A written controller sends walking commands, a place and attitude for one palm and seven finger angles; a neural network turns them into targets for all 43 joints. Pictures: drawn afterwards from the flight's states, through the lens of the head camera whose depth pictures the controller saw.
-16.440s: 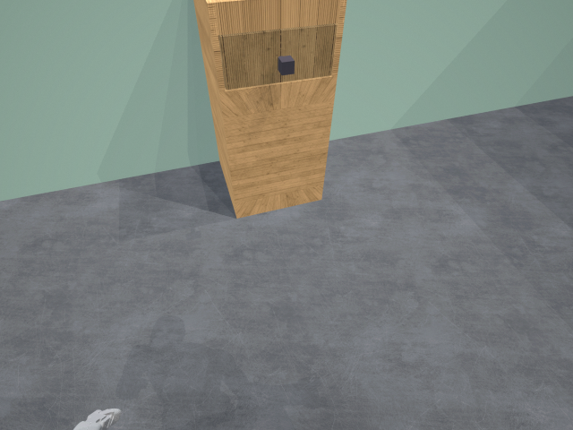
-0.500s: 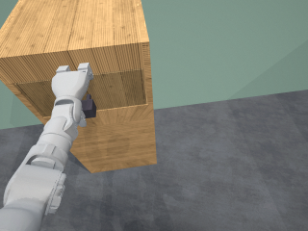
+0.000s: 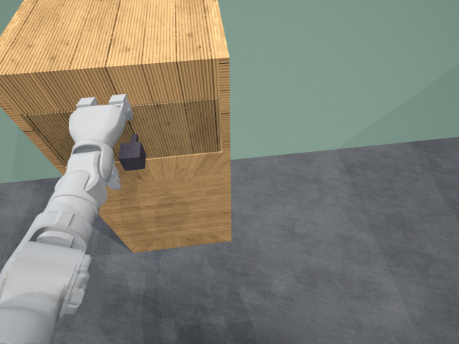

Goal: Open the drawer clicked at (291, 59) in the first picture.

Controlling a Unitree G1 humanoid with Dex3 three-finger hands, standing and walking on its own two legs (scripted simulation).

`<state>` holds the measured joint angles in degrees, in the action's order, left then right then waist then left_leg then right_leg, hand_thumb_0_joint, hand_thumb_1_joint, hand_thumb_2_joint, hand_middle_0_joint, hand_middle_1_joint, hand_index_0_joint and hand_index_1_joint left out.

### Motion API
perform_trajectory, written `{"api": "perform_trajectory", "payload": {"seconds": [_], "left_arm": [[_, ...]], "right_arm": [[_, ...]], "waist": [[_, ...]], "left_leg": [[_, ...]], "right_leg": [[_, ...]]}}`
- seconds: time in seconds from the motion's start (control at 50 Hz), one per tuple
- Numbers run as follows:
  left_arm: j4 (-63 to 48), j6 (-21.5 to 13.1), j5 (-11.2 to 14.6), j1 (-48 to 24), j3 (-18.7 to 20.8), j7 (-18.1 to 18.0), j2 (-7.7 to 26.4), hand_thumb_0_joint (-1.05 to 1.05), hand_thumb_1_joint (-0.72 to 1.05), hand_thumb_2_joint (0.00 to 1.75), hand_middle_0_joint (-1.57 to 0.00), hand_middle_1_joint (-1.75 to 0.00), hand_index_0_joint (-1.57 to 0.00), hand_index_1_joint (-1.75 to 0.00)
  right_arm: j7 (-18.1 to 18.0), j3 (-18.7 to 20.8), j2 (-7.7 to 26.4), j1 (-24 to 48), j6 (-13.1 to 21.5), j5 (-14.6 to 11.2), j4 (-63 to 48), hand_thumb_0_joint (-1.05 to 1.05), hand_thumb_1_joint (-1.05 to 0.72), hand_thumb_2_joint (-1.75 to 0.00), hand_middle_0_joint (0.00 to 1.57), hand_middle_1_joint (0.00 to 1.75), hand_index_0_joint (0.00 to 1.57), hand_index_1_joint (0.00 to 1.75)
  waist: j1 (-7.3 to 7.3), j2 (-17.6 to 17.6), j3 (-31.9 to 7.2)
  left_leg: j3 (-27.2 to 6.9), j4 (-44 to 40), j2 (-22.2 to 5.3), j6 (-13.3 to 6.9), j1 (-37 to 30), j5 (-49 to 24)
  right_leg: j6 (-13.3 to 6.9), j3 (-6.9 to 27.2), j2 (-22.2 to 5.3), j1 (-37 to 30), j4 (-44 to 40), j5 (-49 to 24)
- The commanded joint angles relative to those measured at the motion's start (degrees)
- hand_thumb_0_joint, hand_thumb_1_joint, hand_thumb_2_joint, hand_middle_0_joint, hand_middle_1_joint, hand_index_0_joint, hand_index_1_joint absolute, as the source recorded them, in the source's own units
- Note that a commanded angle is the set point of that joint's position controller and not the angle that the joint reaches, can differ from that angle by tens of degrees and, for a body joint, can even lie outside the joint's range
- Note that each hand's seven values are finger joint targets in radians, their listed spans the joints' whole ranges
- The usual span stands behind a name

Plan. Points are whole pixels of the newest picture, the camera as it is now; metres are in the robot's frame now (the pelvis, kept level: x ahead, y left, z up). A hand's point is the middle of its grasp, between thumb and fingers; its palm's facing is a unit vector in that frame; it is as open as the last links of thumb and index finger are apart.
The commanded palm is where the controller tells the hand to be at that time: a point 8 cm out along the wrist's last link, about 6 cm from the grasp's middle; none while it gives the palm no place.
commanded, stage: move the hooked fingers above the handle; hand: left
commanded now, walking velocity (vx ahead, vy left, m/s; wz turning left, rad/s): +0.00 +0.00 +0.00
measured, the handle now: (133, 149) +0.51 +0.21 -0.01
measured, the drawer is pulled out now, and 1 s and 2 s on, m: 0.00 0.00 0.00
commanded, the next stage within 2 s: lower the fingers behind the handle in 0.92 s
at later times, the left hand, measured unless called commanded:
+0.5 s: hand (102, 154) +0.45 +0.24 +0.06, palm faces -0.04 +0.00 -1.00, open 13.8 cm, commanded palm +0.44 +0.22 +0.12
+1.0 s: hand (104, 156) +0.45 +0.24 +0.05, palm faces -0.08 -0.02 -1.00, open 13.8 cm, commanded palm +0.44 +0.23 +0.12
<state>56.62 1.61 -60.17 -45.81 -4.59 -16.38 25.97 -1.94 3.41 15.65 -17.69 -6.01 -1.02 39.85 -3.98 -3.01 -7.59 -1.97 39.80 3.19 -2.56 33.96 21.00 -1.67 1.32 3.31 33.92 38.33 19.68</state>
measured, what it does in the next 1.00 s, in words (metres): stands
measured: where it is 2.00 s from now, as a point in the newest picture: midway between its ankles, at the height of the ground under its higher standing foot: outside the picture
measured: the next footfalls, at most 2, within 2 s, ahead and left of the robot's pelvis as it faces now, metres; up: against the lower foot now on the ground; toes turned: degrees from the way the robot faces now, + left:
none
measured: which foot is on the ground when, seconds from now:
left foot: down 0.00-1.00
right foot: down 0.00-1.00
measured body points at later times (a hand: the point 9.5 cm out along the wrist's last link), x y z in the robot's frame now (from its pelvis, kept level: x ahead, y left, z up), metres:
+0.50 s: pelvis +0.00 +0.01 +0.00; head +0.06 +0.00 +0.45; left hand +0.45 +0.23 +0.11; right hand +0.05 -0.26 -0.13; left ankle -0.03 +0.09 -0.72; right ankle -0.02 -0.11 -0.72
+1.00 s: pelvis +0.00 +0.00 +0.00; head +0.07 -0.01 +0.45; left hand +0.45 +0.23 +0.10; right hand +0.04 -0.27 -0.13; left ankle -0.03 +0.09 -0.72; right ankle -0.02 -0.11 -0.72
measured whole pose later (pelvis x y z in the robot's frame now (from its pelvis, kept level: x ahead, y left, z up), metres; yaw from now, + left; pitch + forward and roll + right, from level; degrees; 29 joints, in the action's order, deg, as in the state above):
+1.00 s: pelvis +0.00 +0.00 +0.00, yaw -1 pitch +14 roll -1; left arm 52.8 0.7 -59.4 -39.7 -3.5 -11.9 27.0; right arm -3.1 2.6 14.0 -20.2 -6.3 -1.3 39.3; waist -3.4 -3.1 -7.0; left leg -1.4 37.6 2.7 -2.7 30.7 20.6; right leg -1.6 2.0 3.7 30.8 35.9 18.9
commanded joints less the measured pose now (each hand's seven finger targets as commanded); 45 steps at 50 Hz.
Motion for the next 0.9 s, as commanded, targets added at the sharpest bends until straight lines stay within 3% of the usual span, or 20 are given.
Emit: {"api": "perform_trajectory", "payload": {"seconds": [0.0, 0.02, 0.06, 0.1, 0.14, 0.2, 0.24, 0.32, 0.38, 0.44, 0.48, 0.5, 0.56, 0.64, 0.68, 0.76, 0.8, 0.82, 0.84, 0.88], "left_arm": [[-9.7, 1.5, 0.1, -23.7, 3.6, -0.9, 12.7, 0.0, -0.5, 0.3, -0.3, -1.2, -0.3, -1.2], [-10.1, 1.4, 0.4, -22.7, 2.9, -0.4, 11.7, 0.0, -0.5, 0.3, -0.3, -1.2, -0.3, -1.2], [-10.7, 0.4, 0.5, -21.8, 4.9, 0.4, 14.2, 0.0, -0.5, 0.3, -0.3, -1.2, -0.3, -1.2], [-12.3, -0.6, 0.3, -20.7, 4.5, 0.4, 12.8, 0.0, -0.5, 0.3, -0.3, -1.2, -0.3, -1.2], [-14.1, -1.7, -0.5, -21.2, 7.9, -0.3, 17.2, 0.0, -0.5, 0.3, -0.3, -1.2, -0.3, -1.2], [-16.6, -2.2, -1.1, -19.7, 7.3, -2.3, 15.1, 0.0, -0.5, 0.3, -0.3, -1.2, -0.3, -1.2], [-15.7, -1.5, -1.0, -17.6, 10.5, -3.2, 18.3, 0.0, -0.5, 0.3, -0.3, -1.2, -0.3, -1.2], [-13.1, 1.3, -1.0, -20.1, 4.9, -3.2, 13.2, 0.0, -0.5, 0.3, -0.3, -1.2, -0.3, -1.2], [-14.0, 1.6, 0.0, -22.4, 2.3, -1.4, 10.8, 0.0, -0.5, 0.3, -0.3, -1.2, -0.3, -1.2], [-17.0, 0.2, 1.3, -27.2, -3.6, 0.6, 4.3, 0.0, -0.5, 0.3, -0.3, -1.2, -0.3, -1.2], [-16.4, -0.8, 1.0, -28.3, -2.1, 1.0, 6.6, 0.0, -0.5, 0.3, -0.3, -1.2, -0.3, -1.2], [-16.7, -1.3, 1.0, -29.6, -2.9, 0.9, 5.6, 0.0, -0.5, 0.3, -0.3, -1.2, -0.3, -1.2], [-14.0, -1.8, -0.2, -29.5, 2.3, -1.0, 11.4, 0.0, -0.5, 0.3, -0.3, -1.2, -0.3, -1.2], [-9.2, 0.8, -1.8, -25.8, 8.8, -4.3, 18.2, 0.0, -0.5, 0.3, -0.3, -1.2, -0.3, -1.2], [-6.7, 3.2, -1.9, -22.0, 8.2, -4.6, 17.5, 0.0, -0.5, 0.3, -0.3, -1.2, -0.3, -1.2], [-5.8, 5.1, -0.9, -17.6, 5.5, -2.0, 14.1, 0.0, -0.5, 0.3, -0.3, -1.2, -0.3, -1.2], [-8.9, 4.2, -0.2, -17.7, 6.8, -0.5, 16.5, 0.0, -0.5, 0.3, -0.3, -1.2, -0.3, -1.2], [-8.5, 4.0, 0.3, -16.3, 7.4, 0.1, 16.9, 0.0, -0.5, 0.3, -0.3, -1.2, -0.3, -1.2], [-10.3, 3.1, 0.5, -18.6, 6.1, 0.9, 16.1, 0.0, -0.5, 0.3, -0.3, -1.2, -0.3, -1.2], [-13.3, 0.6, 0.5, -20.6, 4.1, 1.7, 14.2, 0.0, -0.5, 0.3, -0.3, -1.2, -0.3, -1.2]], "right_arm": [[0.0, 2.6, 7.6, -5.9, 0.7, 0.2, -4.8, 0.0, -0.9, -0.9, 0.2, 0.3, 0.2, 0.3], [0.0, 2.6, 7.6, -5.7, 0.6, 0.2, -5.3, 0.0, -0.9, -0.9, 0.2, 0.3, 0.2, 0.3], [-0.4, 2.4, 7.7, -5.8, 0.3, 0.2, -5.7, 0.0, -0.9, -0.9, 0.2, 0.3, 0.2, 0.3], [-0.4, 2.5, 7.4, -5.6, 0.4, 0.3, -5.9, 0.0, -0.9, -0.9, 0.2, 0.3, 0.2, 0.3], [-0.6, 2.3, 7.6, -5.3, 0.4, 0.4, -6.1, 0.0, -0.9, -0.9, 0.2, 0.3, 0.2, 0.3], [-0.1, 2.7, 6.8, -5.2, 0.8, 0.6, -6.1, 0.0, -0.9, -0.9, 0.2, 0.3, 0.2, 0.3], [-0.1, 2.6, 7.2, -4.8, 0.8, 0.6, -5.9, 0.0, -0.9, -0.9, 0.2, 0.3, 0.2, 0.3], [0.1, 2.5, 7.3, -4.5, 1.0, -0.1, -5.4, 0.0, -0.9, -0.9, 0.2, 0.3, 0.2, 0.3], [0.0, 2.9, 7.5, -4.8, 1.2, -0.3, -5.1, 0.0, -0.9, -0.9, 0.2, 0.3, 0.2, 0.3], [-0.3, 3.2, 7.1, -5.2, 1.9, -0.1, -4.6, 0.0, -0.9, -0.9, 0.2, 0.3, 0.2, 0.3], [-0.7, 3.0, 7.3, -5.4, 1.8, 0.0, -4.1, 0.0, -0.9, -0.9, 0.2, 0.3, 0.2, 0.3], [-0.7, 2.9, 7.1, -5.3, 2.0, 0.1, -4.2, 0.0, -0.9, -0.9, 0.2, 0.3, 0.2, 0.3], [-0.9, 2.4, 7.1, -5.3, 1.9, 0.3, -3.9, 0.0, -0.9, -0.9, 0.2, 0.3, 0.2, 0.3], [-0.7, 1.5, 7.2, -4.3, 1.6, 0.8, -4.5, 0.0, -0.9, -0.9, 0.2, 0.3, 0.2, 0.3], [-0.4, 1.1, 6.8, -3.6, 1.2, 0.7, -5.3, 0.0, -0.9, -0.9, 0.2, 0.3, 0.2, 0.3], [-0.3, 1.7, 7.3, -4.0, 0.8, 0.2, -6.8, 0.0, -0.9, -0.9, 0.2, 0.3, 0.2, 0.3], [-0.6, 1.9, 7.7, -4.2, 0.5, 0.0, -6.9, 0.0, -0.9, -0.9, 0.2, 0.3, 0.2, 0.3], [-0.9, 1.9, 7.7, -4.0, 0.4, -0.2, -7.1, 0.0, -0.9, -0.9, 0.2, 0.3, 0.2, 0.3], [-1.2, 1.9, 7.9, -3.8, 0.4, -0.2, -7.1, 0.0, -0.9, -0.9, 0.2, 0.3, 0.2, 0.3], [-1.6, 2.1, 7.7, -4.0, 0.8, -0.4, -6.8, 0.0, -0.9, -0.9, 0.2, 0.3, 0.2, 0.3]], "waist": [[-0.34, 0.4, -24.2], [-0.37, 1.1, -24.3], [-0.04, 2.9, -24.1], [0.17, 2.6, -22.7], [1.09, 1.8, -22.3], [1.6, -1.3, -22.9], [2.3, -0.1, -22.8], [0.09, 1.5, -18.4], [-0.97, 0.8, -20.2], [-3.13, -0.2, -20.7], [-2.9, -0.4, -19.6], [-3.07, -0.9, -19.2], [-1.72, -1.0, -18.9], [1.43, -0.5, -20.7], [2.34, 0.2, -21.2], [1.87, 3.4, -23.9], [1.58, 5.6, -24.1], [1.63, 6.4, -23.1], [0.43, 7.0, -22.1], [-0.67, 5.3, -19.1]], "left_leg": [[1.2, -2.2, -1.8, 0.3, -14.3, -30.7], [1.6, -2.1, -1.8, 0.0, -14.5, -30.9], [1.4, -2.4, -1.8, -0.2, -13.1, -31.3], [1.3, -2.6, -2.1, -0.3, -14.0, -31.8], [1.0, -3.0, -2.2, -0.1, -13.0, -32.2], [0.9, -2.6, -2.5, 0.3, -15.7, -35.3], [0.9, -2.9, -2.5, 0.4, -14.6, -34.8], [1.3, -4.2, -2.4, 0.4, -13.3, -28.0], [0.5, -4.0, -2.6, 0.3, -17.1, -28.4], [-0.6, -3.4, -2.8, 0.4, -21.1, -29.1], [-1.3, -3.4, -2.7, 0.7, -21.3, -28.0], [-1.4, -3.3, -2.6, 0.7, -20.9, -27.2], [-1.0, -3.4, -2.0, 0.8, -17.1, -25.5], [0.5, -3.5, -1.5, 1.0, -11.6, -25.8], [1.6, -3.6, -1.4, 0.9, -9.9, -26.2], [2.7, -3.5, -1.7, 0.3, -10.1, -28.8], [3.1, -3.7, -1.7, -0.2, -10.1, -28.2], [3.4, -4.1, -1.5, -0.4, -9.5, -26.7], [3.1, -4.2, -1.5, -0.6, -9.3, -26.0], [2.7, -4.5, -1.6, -1.0, -10.7, -24.2]], "right_leg": [[-0.7, -1.5, -0.3, -11.7, -2.6, -24.3], [-0.5, -1.2, -0.3, -12.5, -2.9, -25.2], [-0.3, -1.0, -0.4, -14.3, -2.9, -26.5], [-0.4, -1.3, -0.3, -13.0, -3.2, -25.5], [-0.7, -1.1, -0.3, -13.6, -2.9, -24.9], [-0.8, -1.5, -0.1, -11.8, -2.7, -24.2], [-1.0, -1.4, 0.0, -13.0, -2.7, -24.0], [-0.8, -1.9, 0.0, -10.5, -3.8, -20.4], [-0.7, -1.8, -0.1, -9.4, -4.4, -19.3], [-0.6, -1.9, 0.0, -6.4, -5.2, -17.4], [-0.7, -2.1, 0.0, -4.6, -4.9, -15.9], [-0.8, -2.2, 0.0, -4.0, -4.8, -15.2], [-1.2, -2.0, -0.1, -5.4, -3.8, -15.5], [-1.6, -1.9, -0.1, -10.0, -2.3, -18.1], [-1.4, -1.8, -0.2, -12.3, -2.1, -20.5], [-0.6, -1.1, -0.6, -16.8, -2.8, -25.6], [-0.1, -0.6, -0.8, -18.7, -3.4, -27.8], [0.0, -0.4, -0.9, -19.5, -4.0, -27.7], [0.1, 0.0, -1.0, -19.2, -4.6, -27.9], [0.1, -0.1, -0.9, -16.1, -5.3, -25.2]]}}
